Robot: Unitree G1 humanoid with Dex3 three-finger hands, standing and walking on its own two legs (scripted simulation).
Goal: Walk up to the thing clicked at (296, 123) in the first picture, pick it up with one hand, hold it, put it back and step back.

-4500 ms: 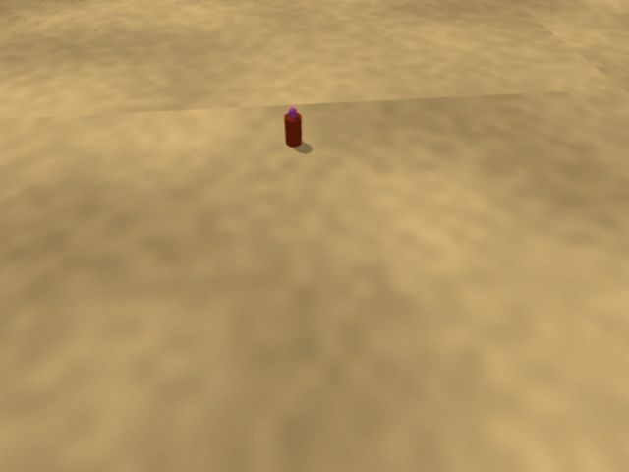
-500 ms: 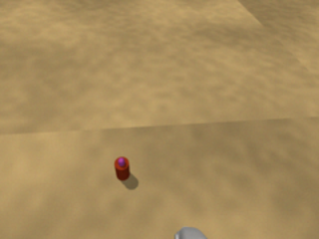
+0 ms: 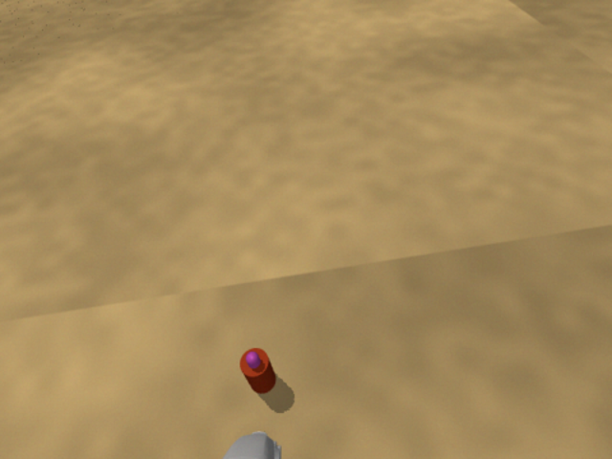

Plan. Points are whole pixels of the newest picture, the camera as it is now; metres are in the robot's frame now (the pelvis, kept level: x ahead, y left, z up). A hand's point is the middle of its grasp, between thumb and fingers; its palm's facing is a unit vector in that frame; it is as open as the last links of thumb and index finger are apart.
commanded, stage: walk up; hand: left
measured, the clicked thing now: (257, 368) +0.48 +0.23 -0.67
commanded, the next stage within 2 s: none
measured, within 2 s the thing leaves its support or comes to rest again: neither
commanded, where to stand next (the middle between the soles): +0.12 +0.02 m, yaw +0 degrees
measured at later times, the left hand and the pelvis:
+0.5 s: hand out of the picture +0.08 +0.29 -0.16, palm faces -0.05 -0.92 -0.39, open 7.4 cm; pelvis +0.04 +0.02 -0.02, yaw +0 degrees
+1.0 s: hand (145, 440) +0.18 +0.28 -0.15, palm faces -0.02 -0.94 -0.34, open 7.4 cm; pelvis +0.08 +0.02 +0.00, yaw +1 degrees
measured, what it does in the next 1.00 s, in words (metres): steps on the spot: left foot, then right foot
